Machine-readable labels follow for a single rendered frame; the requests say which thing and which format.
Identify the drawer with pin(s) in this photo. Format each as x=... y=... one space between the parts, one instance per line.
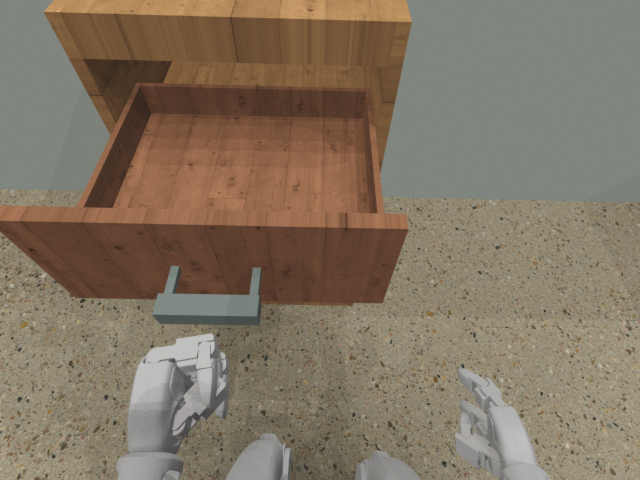
x=218 y=179

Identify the handle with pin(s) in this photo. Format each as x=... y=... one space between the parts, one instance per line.
x=208 y=309

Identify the right robot shin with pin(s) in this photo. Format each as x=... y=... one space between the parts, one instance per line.
x=379 y=453

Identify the cabinet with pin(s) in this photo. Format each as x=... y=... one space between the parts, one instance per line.
x=114 y=44

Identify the robot left thigh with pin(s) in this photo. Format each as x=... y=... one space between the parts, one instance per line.
x=263 y=460

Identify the robot left hand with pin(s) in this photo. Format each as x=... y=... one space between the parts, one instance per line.
x=163 y=379

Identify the robot right hand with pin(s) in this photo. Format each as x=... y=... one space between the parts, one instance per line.
x=501 y=439

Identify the left robot forearm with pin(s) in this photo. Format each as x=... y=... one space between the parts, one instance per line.
x=149 y=466

